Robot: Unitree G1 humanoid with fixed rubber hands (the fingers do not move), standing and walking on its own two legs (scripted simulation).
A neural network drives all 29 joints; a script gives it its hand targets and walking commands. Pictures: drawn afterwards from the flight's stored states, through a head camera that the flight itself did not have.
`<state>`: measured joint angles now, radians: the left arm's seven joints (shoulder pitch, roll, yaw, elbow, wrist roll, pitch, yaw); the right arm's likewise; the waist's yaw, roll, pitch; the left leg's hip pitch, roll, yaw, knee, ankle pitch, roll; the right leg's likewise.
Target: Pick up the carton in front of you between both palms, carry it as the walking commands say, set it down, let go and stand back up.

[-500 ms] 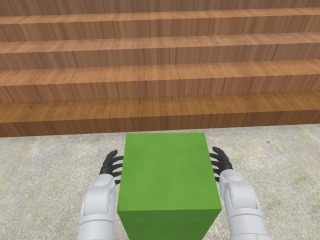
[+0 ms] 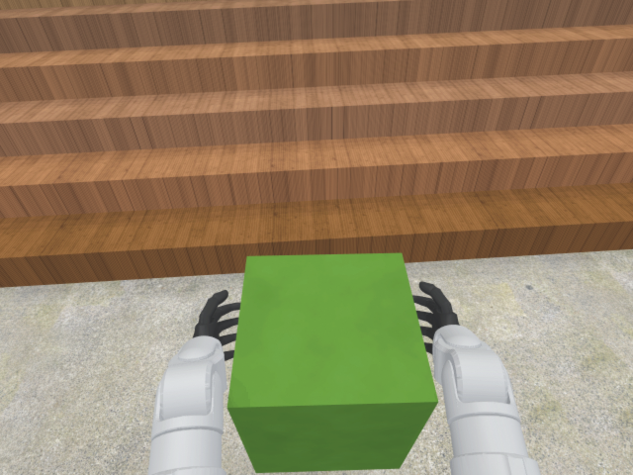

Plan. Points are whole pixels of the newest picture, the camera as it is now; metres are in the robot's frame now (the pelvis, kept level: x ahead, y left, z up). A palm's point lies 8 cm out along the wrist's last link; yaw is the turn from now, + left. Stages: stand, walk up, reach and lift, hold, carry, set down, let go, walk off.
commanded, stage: carry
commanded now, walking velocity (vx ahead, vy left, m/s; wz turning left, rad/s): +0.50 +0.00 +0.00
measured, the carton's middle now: (326, 366) +0.30 +0.01 -0.01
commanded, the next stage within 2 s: none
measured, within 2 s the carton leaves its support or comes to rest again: neither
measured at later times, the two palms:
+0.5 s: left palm (231, 246) +0.45 +0.15 +0.09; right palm (424, 242) +0.45 -0.15 +0.09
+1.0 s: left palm (260, 146) +0.77 +0.13 +0.10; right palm (396, 140) +0.79 -0.16 +0.09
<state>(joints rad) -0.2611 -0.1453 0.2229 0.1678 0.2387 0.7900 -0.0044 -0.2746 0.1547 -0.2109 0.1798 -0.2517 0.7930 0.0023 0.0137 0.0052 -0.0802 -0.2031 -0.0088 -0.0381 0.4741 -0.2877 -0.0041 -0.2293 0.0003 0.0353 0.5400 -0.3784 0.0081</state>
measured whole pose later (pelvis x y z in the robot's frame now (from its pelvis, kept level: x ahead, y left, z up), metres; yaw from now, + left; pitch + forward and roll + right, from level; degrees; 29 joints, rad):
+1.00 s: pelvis +0.51 -0.03 +0.00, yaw +2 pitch +5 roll +1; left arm -0.17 -0.14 0.12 -0.36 0.08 1.19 0.09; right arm -0.17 0.14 -0.11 -0.38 -0.10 1.21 -0.09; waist 0.02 0.00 -0.10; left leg -0.60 0.09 0.16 0.60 -0.09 0.01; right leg -0.02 -0.04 -0.24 0.26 -0.32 -0.01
